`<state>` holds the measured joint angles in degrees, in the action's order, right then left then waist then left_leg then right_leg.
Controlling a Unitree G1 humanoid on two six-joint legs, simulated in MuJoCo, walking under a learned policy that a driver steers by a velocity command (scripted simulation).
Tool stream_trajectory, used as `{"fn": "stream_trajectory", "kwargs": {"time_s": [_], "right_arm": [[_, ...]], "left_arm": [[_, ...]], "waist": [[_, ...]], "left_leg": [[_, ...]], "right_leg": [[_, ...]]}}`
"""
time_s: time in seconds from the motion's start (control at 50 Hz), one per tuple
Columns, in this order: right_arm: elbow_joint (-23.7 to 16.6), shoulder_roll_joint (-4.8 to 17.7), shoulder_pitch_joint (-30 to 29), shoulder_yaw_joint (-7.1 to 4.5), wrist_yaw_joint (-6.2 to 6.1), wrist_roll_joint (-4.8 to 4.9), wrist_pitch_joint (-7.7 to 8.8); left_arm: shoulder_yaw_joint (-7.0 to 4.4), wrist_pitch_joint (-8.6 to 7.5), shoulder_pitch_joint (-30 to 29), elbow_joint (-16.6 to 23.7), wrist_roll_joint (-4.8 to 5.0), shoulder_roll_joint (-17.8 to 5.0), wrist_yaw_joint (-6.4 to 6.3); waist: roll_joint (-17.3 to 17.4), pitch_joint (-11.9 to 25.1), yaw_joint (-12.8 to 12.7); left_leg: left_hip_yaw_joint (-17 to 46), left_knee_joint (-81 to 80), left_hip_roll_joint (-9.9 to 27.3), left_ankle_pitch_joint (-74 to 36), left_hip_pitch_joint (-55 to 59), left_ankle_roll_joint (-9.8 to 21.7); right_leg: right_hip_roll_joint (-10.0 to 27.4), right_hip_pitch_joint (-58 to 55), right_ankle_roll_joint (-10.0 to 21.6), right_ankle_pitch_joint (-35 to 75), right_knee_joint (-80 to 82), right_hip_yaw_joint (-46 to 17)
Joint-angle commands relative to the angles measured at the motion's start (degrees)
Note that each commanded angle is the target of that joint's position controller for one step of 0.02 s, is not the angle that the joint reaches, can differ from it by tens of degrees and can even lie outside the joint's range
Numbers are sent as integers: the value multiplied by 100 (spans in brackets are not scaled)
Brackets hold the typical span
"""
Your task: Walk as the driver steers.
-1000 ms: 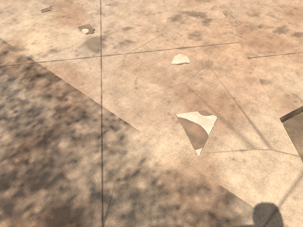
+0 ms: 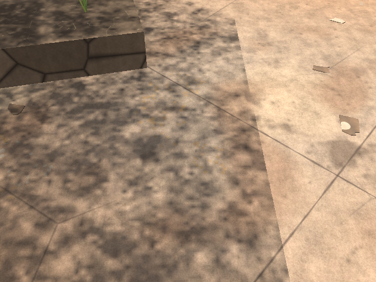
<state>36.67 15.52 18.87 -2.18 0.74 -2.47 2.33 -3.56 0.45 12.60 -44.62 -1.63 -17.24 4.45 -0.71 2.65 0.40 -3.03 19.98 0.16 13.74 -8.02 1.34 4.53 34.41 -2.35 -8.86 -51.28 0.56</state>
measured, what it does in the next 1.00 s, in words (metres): walks ahead, turning right: right foot, then left foot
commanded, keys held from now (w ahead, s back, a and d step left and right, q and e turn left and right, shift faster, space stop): e+shift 0.46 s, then q+shift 0.20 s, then e+shift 0.34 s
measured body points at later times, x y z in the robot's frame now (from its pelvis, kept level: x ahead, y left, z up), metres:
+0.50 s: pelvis +0.19 -0.10 +0.00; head +0.23 -0.14 +0.44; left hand +0.43 +0.13 -0.09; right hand +0.30 -0.42 -0.09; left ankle +0.38 +0.02 -0.68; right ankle +0.17 -0.16 -0.75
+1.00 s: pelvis +0.27 -0.12 -0.01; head +0.30 -0.15 +0.43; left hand +0.53 +0.06 -0.12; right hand +0.28 -0.44 -0.11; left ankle +0.40 -0.04 -0.75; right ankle +0.20 -0.21 -0.72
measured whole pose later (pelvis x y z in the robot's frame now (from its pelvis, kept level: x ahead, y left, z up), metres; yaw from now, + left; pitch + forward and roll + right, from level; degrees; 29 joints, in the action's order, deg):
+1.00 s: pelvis +0.27 -0.12 -0.01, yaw -35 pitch +1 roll +1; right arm 38.7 14.5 5.0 -3.5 -3.1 -0.9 -1.5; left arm -4.2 4.8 13.1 -37.9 1.6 -17.5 -0.6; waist -0.3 -4.1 -0.9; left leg -5.3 27.9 2.4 8.7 -20.0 0.0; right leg 2.6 23.7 -3.1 -24.6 -49.6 -0.2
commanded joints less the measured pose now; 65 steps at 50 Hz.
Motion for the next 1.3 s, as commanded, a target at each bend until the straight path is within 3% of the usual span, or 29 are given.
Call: {"fn": "stream_trajectory", "kwargs": {"time_s": [0.02,0.04,0.06,0.12,0.16,0.18,0.2,0.22,0.24,0.28,0.32,0.38,0.46,0.54,0.6,0.66,0.68,0.7,0.72,0.76,0.8,0.9,1.04,1.06,1.08,1.1,1.12,1.16,1.3], "right_arm": [[-295,1006,-332,-321,-18,-45,177],[-238,962,-327,-319,-41,-53,195],[-207,1011,-453,-386,-99,253,231],[-94,1079,-507,-468,-185,300,89],[-154,1015,-769,-459,-252,313,-44],[-292,795,-780,-383,-290,259,-71],[-568,150,-355,-182,-284,0,-33],[-577,398,-201,-156,-228,174,124],[-594,771,-685,-226,-168,383,247],[-635,742,-1245,-218,-235,198,315],[-611,790,-1279,-263,-234,118,220],[-461,553,-1238,-183,-243,92,120],[-430,484,-1612,-135,-237,184,43],[-251,485,-1738,-95,-112,177,87],[-173,479,-1697,-99,-4,176,216],[-221,914,-1492,-259,40,180,303],[-269,1043,-1512,-267,13,60,334],[-171,707,-1270,-179,-21,-26,295],[-65,331,-1012,-101,-58,35,223],[-5,564,-787,-166,-139,162,74],[8,1132,-514,-371,-270,158,-19],[-222,720,-1492,-323,-424,116,-293],[-110,836,-1611,-455,-382,289,-345],[-24,629,-1489,-431,-365,315,-368],[-73,363,-1360,-380,-336,200,-406],[-537,413,-2204,-379,-360,165,-332],[-567,546,-2341,-419,-372,215,-273],[-310,736,-1972,-523,-397,212,-232],[-234,354,-2104,-391,-235,258,-123]], "left_arm": [[-89,3,-564,515,31,-454,93],[-76,-19,-552,517,-4,-411,94],[-63,-162,-593,525,435,-337,-95],[-49,-264,-459,692,332,-389,-126],[-253,-257,505,500,267,-695,-139],[-488,-260,1390,326,262,-1229,-222],[-630,-287,1322,515,284,-2084,-300],[-546,-372,1359,837,189,-1917,-212],[-457,-435,1183,927,194,-1464,-209],[-364,-372,623,1041,310,-1135,-323],[-302,-271,159,1204,205,-961,-466],[-367,-159,86,1232,265,-1090,-627],[-398,115,26,1252,391,-1132,-803],[-202,175,136,1147,228,-671,-859],[9,67,66,1001,62,-314,-731],[-81,-61,46,912,60,-704,-638],[-49,-130,421,911,-11,-584,-610],[7,-132,688,781,7,-476,-614],[17,-54,433,766,44,-509,-609],[-67,139,-278,1087,217,-641,-575],[-223,250,-470,1185,295,-936,-545],[-132,380,72,982,366,-322,-580],[-294,371,669,984,263,-532,-429],[-379,366,920,905,205,-660,-459],[-548,328,1031,1040,156,-1337,-582],[-553,174,859,1268,-20,-1732,-575],[-522,36,596,1301,-106,-1532,-574],[-429,-31,34,1373,140,-1159,-631],[-406,134,202,1435,283,-979,-816]], "waist": [[761,-568,-11],[630,-676,-18],[443,-817,50],[290,-737,64],[137,-147,-377],[-664,170,-695],[-2498,339,-152],[-2034,1416,-319],[-1082,1097,-477],[-6,485,-286],[-213,329,13],[-37,388,96],[-332,578,-4],[-602,579,-339],[-538,394,-362],[-384,114,-224],[168,318,-499],[604,822,-446],[921,954,-176],[1202,718,96],[752,693,253],[992,316,-99],[855,476,-316],[369,191,-368],[-1364,-328,-274],[-1747,-414,-418],[-1282,-396,-358],[-756,-343,-23],[-687,259,-131]], "left_leg": [[583,-1546,1519,1636,-451,582],[353,-1470,1551,1357,-403,541],[338,-1164,1731,343,49,711],[-56,-400,1927,-610,545,654],[-660,1326,1362,-2550,82,287],[-836,3232,800,-2154,-731,-117],[-474,5415,-392,2025,-2845,-698],[860,6328,-653,2530,-3632,-606],[1062,6401,-330,2035,-4086,-407],[1062,5582,101,1159,-3898,-246],[1093,5002,167,861,-3159,-269],[929,4046,-130,396,-3010,-523],[1013,2779,-476,-451,-2734,-720],[817,2109,-73,-1300,-2465,-693],[724,1546,94,-1157,-1875,-330],[877,747,42,-2383,-1062,238],[1571,783,553,-4002,-270,595],[2063,917,1119,-4628,498,1154],[2457,809,1405,-4401,696,1423],[2947,507,1830,-3778,762,1552],[2956,303,2128,-3203,756,1586],[1030,-133,1299,-1592,-423,1068],[171,428,1551,-223,-836,597],[-179,1172,1258,571,-1419,208],[-765,2982,441,1696,-2785,-433],[389,4130,-299,2479,-3549,-493],[840,4644,-163,2130,-3650,-341],[978,4566,17,1069,-3510,-276],[999,3166,-432,358,-2905,-580]], "right_leg": [[77,-93,51,303,593,-43],[98,-241,135,191,813,64],[189,182,247,94,721,-103],[263,224,473,-401,1039,102],[-408,-1308,715,-183,1338,661],[-546,-2446,1050,705,1772,-19],[713,-3633,1970,1581,2490,-3006],[1339,-4631,2537,484,3453,-4916],[1344,-4609,2326,174,3421,-4467],[962,-3478,1917,561,3187,-3409],[625,-2576,1755,1857,3196,-2745],[251,-2391,1609,3226,2977,-2180],[-91,-2388,1172,2602,2748,-2259],[125,-2620,1034,2557,2571,-1971],[336,-2603,1157,2725,2391,-1923],[-41,-2432,970,2640,1877,-1656],[-458,-2048,683,1891,1521,-1589],[-584,-1745,272,799,1229,-1390],[-659,-1602,35,-437,1111,-1304],[-848,-1007,-48,-2482,399,-1074],[-778,-407,-154,-2958,-1384,-795],[-409,-876,-251,-1962,-759,-86],[-362,-2167,390,-704,1434,404],[-402,-2496,637,-497,1981,51],[857,-2699,1282,468,3022,-2213],[1495,-2197,2198,397,3664,-3988],[1410,-2179,2107,-363,3816,-3711],[886,-2249,1456,-407,3519,-2869],[314,-2915,1294,1018,2906,-2614]]}}
Velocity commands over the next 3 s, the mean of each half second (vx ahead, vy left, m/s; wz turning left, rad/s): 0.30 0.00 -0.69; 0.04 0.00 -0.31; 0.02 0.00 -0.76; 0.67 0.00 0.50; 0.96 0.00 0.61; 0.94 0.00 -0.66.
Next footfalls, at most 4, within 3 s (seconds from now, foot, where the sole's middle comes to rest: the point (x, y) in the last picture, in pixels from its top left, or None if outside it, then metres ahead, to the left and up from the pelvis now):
0.18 right None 0.21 -0.17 -0.78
0.66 left None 0.44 -0.06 -0.78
1.06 right None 0.23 -0.24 -0.78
1.52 left None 0.40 -0.13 -0.78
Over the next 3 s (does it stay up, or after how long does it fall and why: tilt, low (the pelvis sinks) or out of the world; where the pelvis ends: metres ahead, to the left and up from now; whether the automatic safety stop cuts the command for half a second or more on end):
stays up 1.18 -0.67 -0.01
